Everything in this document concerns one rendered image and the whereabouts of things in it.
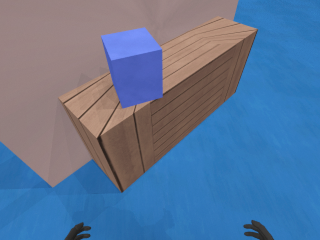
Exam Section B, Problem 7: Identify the carton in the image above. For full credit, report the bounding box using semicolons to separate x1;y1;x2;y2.
101;27;163;109

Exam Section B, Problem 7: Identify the pedestal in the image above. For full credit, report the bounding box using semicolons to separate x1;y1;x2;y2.
58;16;258;193

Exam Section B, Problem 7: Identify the right robot hand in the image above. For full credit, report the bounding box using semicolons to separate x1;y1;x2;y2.
243;220;274;240

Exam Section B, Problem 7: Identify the left robot hand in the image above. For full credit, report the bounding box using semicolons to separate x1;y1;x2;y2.
64;222;91;240

